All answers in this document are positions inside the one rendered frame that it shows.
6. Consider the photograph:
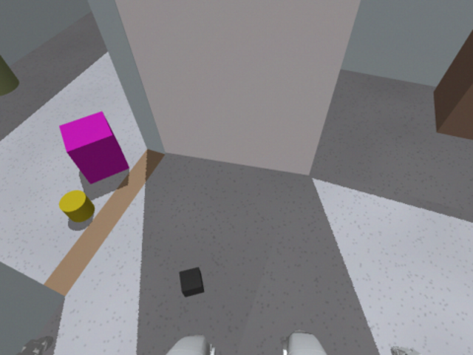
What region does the left robot hand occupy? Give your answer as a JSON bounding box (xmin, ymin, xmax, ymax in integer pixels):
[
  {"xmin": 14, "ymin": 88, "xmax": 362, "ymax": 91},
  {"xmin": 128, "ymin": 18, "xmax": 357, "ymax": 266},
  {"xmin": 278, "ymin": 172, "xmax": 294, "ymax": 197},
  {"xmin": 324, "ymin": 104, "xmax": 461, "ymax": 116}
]
[{"xmin": 16, "ymin": 336, "xmax": 53, "ymax": 355}]

